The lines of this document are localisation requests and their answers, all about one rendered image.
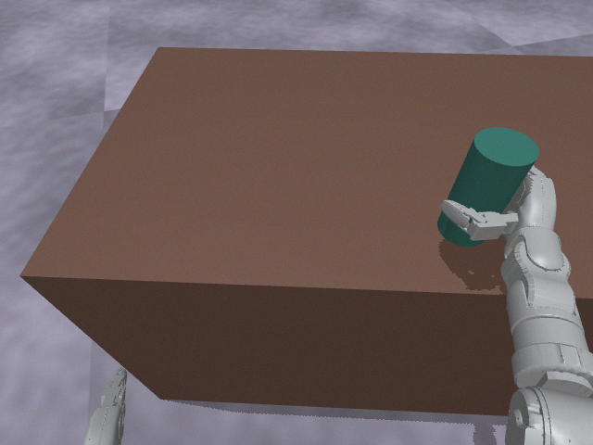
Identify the can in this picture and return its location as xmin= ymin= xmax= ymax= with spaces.
xmin=437 ymin=127 xmax=539 ymax=247

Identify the right robot hand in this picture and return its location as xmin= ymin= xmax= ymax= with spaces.
xmin=441 ymin=165 xmax=557 ymax=242

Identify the left robot hand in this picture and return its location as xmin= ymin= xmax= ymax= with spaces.
xmin=82 ymin=368 xmax=127 ymax=445

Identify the right robot arm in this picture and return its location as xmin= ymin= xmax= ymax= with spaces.
xmin=500 ymin=226 xmax=593 ymax=445

